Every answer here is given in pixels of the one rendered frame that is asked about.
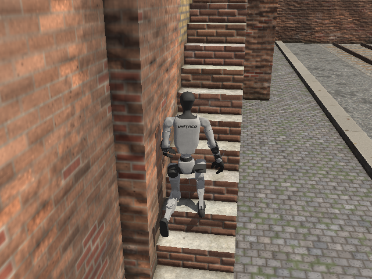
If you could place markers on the stairs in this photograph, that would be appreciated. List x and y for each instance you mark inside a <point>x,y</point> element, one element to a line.
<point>213,70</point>

